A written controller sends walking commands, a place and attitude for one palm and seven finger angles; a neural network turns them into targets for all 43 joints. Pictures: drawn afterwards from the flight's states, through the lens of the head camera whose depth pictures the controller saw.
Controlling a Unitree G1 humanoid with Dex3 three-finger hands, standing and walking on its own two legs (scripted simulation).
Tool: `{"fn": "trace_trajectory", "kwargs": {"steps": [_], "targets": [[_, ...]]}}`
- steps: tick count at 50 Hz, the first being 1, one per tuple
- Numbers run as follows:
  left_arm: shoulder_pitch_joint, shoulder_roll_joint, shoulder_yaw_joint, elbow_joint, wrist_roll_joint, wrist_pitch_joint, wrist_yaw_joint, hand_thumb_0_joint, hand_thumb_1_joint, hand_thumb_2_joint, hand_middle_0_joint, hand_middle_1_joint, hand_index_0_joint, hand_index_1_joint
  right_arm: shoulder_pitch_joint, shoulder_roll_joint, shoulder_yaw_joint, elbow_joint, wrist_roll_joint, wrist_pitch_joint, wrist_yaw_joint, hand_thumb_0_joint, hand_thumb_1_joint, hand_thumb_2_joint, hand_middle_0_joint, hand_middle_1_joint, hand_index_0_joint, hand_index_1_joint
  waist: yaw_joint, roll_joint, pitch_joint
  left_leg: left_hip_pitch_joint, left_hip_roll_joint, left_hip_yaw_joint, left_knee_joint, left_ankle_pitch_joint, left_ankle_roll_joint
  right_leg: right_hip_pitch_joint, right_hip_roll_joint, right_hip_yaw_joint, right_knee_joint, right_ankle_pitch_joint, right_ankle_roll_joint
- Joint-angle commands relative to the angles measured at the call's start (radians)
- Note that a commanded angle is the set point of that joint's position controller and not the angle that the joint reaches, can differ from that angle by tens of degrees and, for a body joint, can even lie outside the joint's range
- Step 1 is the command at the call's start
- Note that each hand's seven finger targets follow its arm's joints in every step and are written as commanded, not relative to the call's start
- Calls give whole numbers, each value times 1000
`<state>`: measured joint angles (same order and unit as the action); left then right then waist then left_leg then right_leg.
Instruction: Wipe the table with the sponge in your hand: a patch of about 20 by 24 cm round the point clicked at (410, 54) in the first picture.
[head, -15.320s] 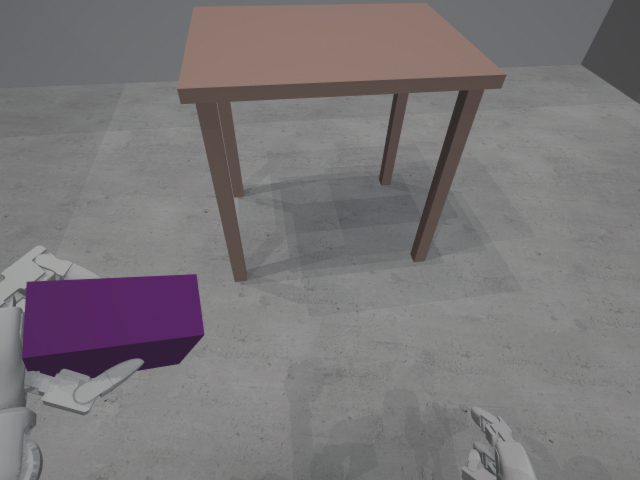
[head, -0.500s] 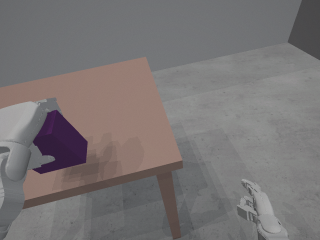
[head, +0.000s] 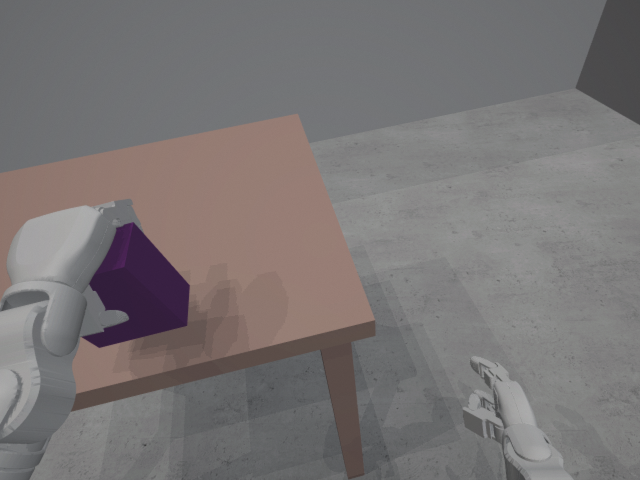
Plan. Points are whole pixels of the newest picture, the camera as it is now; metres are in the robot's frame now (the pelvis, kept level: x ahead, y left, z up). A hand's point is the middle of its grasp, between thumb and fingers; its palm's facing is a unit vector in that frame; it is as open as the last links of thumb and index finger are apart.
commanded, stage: move the sponge above the wiping area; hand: left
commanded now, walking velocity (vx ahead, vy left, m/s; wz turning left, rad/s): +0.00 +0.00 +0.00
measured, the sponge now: (126, 299) +0.25 +0.28 +0.13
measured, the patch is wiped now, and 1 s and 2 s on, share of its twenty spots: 0.00 0.00 0.00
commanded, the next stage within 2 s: none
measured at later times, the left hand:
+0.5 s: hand (114, 273) +0.26 +0.28 +0.17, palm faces +0.10 -0.04 -0.99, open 10.1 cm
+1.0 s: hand (117, 285) +0.25 +0.28 +0.16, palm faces +0.08 -0.04 -1.00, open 10.1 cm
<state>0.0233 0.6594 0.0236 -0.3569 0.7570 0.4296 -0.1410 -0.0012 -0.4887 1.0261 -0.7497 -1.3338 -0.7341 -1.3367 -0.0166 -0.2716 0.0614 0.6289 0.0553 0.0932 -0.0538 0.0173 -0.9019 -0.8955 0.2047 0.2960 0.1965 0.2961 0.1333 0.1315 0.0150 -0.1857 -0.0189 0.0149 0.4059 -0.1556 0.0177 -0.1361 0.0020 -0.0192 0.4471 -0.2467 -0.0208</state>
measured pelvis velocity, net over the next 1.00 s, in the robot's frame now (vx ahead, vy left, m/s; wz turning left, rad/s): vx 0.01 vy -0.01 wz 0.00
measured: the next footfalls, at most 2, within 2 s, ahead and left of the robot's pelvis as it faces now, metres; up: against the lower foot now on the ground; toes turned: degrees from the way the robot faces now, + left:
none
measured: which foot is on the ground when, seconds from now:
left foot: down 0.00-1.00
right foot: down 0.00-1.00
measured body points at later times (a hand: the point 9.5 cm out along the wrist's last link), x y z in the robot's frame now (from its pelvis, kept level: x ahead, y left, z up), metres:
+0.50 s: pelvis +0.00 -0.01 +0.00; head -0.01 -0.06 +0.45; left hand +0.25 +0.28 +0.22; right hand +0.26 -0.20 -0.09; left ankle +0.04 +0.11 -0.74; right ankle +0.00 -0.11 -0.74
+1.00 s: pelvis +0.01 -0.01 +0.00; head +0.00 -0.07 +0.45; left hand +0.24 +0.28 +0.21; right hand +0.26 -0.22 -0.09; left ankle +0.04 +0.11 -0.74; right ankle +0.00 -0.11 -0.74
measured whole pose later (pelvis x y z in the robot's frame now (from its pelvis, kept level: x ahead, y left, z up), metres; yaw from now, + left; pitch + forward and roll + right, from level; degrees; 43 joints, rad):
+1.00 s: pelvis +0.01 -0.01 +0.00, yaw +0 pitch -4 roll +1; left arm 0.08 0.64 0.04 -0.25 0.78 0.35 -0.11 0.00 -0.49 1.03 -0.75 -1.33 -0.73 -1.33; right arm 0.03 -0.28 0.04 0.64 0.05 0.09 -0.05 0.02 -0.90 -0.90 0.20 0.30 0.20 0.30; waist 0.11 0.13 0.01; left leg -0.18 0.00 0.01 0.42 -0.18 0.00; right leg -0.12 0.02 -0.03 0.45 -0.26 -0.04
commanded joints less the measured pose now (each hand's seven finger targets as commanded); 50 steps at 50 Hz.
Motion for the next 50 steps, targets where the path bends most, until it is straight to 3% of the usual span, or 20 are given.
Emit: {"fn": "trace_trajectory", "kwargs": {"steps": [1, 4, 6, 9, 11, 18, 19, 20, 24, 25, 29, 30, 34, 35, 39, 40, 44, 45, 49, 50], "targets": [[-288, 251, 165, -137, 45, -10, 39, 0, 100, 1300, -1200, -1600, -1200, -1600, -232, -91, -34, -176, 0, -52, -8, 0, -900, -900, 200, 300, 200, 300, -9, -55, -214, 77, 0, -36, -58, 92, 14, 18, 11, 39, -79, 73, -31], [-311, 249, 156, -148, 59, -5, 37, 0, 100, 1300, -1200, -1600, -1200, -1600, -275, -83, -27, -183, 3, -57, -9, 0, -900, -900, 200, 300, 200, 300, -1, -19, -208, 81, -7, -47, -56, 88, 13, 8, 24, 62, -78, 58, -44], [-312, 243, 142, -117, 60, -15, 35, 0, 100, 1300, -1200, -1600, -1200, -1600, -232, -92, -35, -170, -1, -55, -7, 0, -900, -900, 200, 300, 200, 300, -13, -43, -205, 78, -5, -43, -62, 84, 15, 15, 15, 40, -84, 62, -34], [-315, 258, 159, -145, 72, -14, 38, 0, 100, 1300, -1200, -1600, -1200, -1600, -267, -83, -29, -179, 0, -57, -6, 0, -900, -900, 200, 300, 200, 300, 2, -23, -220, 85, -11, -50, -59, 96, 15, 21, 27, 66, -78, 65, -47], [-322, 224, 127, -121, 72, -23, 42, 0, 100, 1300, -1200, -1600, -1200, -1600, -229, -85, -36, -171, -3, -57, -3, 0, -900, -900, 200, 300, 200, 300, -10, -44, -225, 92, -8, -40, -56, 112, 17, 25, 16, 42, -78, 88, -37], [-291, 255, 169, -65, 68, -16, 50, 0, 100, 1300, -1200, -1600, -1200, -1600, -219, -95, -40, -171, -4, -45, 2, 0, -900, -900, 200, 300, 200, 300, -1, -79, -221, 70, -9, -30, -50, 111, 17, 38, 10, 47, -77, 103, -33], [-274, 284, 200, -62, 71, -4, 50, 0, 100, 1300, -1200, -1600, -1200, -1600, -253, -94, -34, -170, 1, -46, 0, 0, -900, -900, 200, 300, 200, 300, 7, -56, -204, 65, -14, -38, -49, 104, 16, 24, 27, 78, -81, 81, -45], [-300, 221, 134, -58, 67, -9, 45, 0, 100, 1300, -1200, -1600, -1200, -1600, -228, -92, -34, -177, -1, -48, 1, 0, -900, -900, 200, 300, 200, 300, -14, -73, -208, 63, -8, -24, -45, 106, 18, 29, 9, 47, -76, 98, -33], [-303, 266, 165, -38, 71, -14, 29, 0, 100, 1300, -1200, -1600, -1200, -1600, -239, -97, -34, -170, 3, -48, -6, 0, -900, -900, 200, 300, 200, 300, -14, -67, -190, 68, -20, -31, -38, 95, 21, 8, 24, 78, -89, 88, -37], [-320, 232, 132, -58, 67, -32, 28, 0, 100, 1300, -1200, -1600, -1200, -1600, -212, -95, -37, -175, 0, -55, -6, 0, -900, -900, 200, 300, 200, 300, -25, -76, -216, 79, -12, -19, -30, 108, 24, 23, 9, 52, -80, 112, -28], [-218, 311, 232, -82, 61, -65, 33, 0, 100, 1300, -1200, -1600, -1200, -1600, -218, -95, -42, -175, -7, -57, -8, 0, -900, -900, 200, 300, 200, 300, -1, -55, -226, 86, -21, -30, -12, 156, 27, 44, 18, 93, -76, 178, -39], [-248, 273, 194, -79, 62, -76, 36, 0, 100, 1300, -1200, -1600, -1200, -1600, -186, -93, -41, -171, -7, -57, -7, 0, -900, -900, 200, 300, 200, 300, -22, -70, -222, 84, -16, -17, -11, 162, 28, 43, 7, 61, -73, 191, -29], [-204, 303, 247, -91, 51, -92, 59, 0, 100, 1300, -1200, -1600, -1200, -1600, -203, -94, -46, -174, -6, -60, -7, 0, -900, -900, 200, 300, 200, 300, 0, -34, -209, 86, -21, -28, -11, 162, 24, 36, 20, 89, -80, 180, -40], [-213, 265, 212, -98, 46, -99, 64, 0, 100, 1300, -1200, -1600, -1200, -1600, -175, -91, -50, -173, -6, -62, -4, 0, -900, -900, 200, 300, 200, 300, -16, -49, -213, 85, -14, -17, -13, 162, 24, 40, 9, 53, -76, 181, -29], [-196, 249, 200, -77, 51, -83, 72, 0, 100, 1300, -1200, -1600, -1200, -1600, -198, -95, -52, -171, -2, -62, -5, 0, -900, -900, 200, 300, 200, 300, -11, -42, -190, 83, -20, -26, -18, 154, 22, 21, 24, 77, -83, 169, -37], [-213, 218, 166, -81, 53, -85, 74, 0, 100, 1300, -1200, -1600, -1200, -1600, -172, -96, -55, -169, -4, -62, -4, 0, -900, -900, 200, 300, 200, 300, -24, -62, -201, 83, -13, -17, -20, 154, 23, 26, 12, 46, -77, 171, -27], [-189, 288, 227, -61, 66, -70, 75, 0, 100, 1300, -1200, -1600, -1200, -1600, -202, -103, -52, -167, -5, -56, -6, 0, -900, -900, 200, 300, 200, 300, -5, -69, -199, 72, -22, -27, -19, 157, 24, 41, 22, 84, -77, 184, -37], [-197, 252, 196, -72, 63, -77, 75, 0, 100, 1300, -1200, -1600, -1200, -1600, -176, -99, -53, -173, -8, -57, -4, 0, -900, -900, 200, 300, 200, 300, -16, -83, -220, 73, -16, -14, -16, 166, 26, 57, 7, 54, -68, 202, -27], [-167, 289, 239, -52, 56, -81, 73, 0, 100, 1300, -1200, -1600, -1200, -1600, -199, -98, -49, -169, -5, -54, -6, 0, -900, -900, 200, 300, 200, 300, -7, -65, -186, 67, -24, -26, -17, 147, 25, 36, 23, 84, -84, 176, -35], [-201, 257, 203, -56, 57, -89, 74, 0, 100, 1300, -1200, -1600, -1200, -1600, -174, -97, -51, -165, -6, -53, -6, 0, -900, -900, 200, 300, 200, 300, -24, -78, -189, 69, -17, -13, -19, 143, 26, 35, 12, 53, -81, 171, -25]]}}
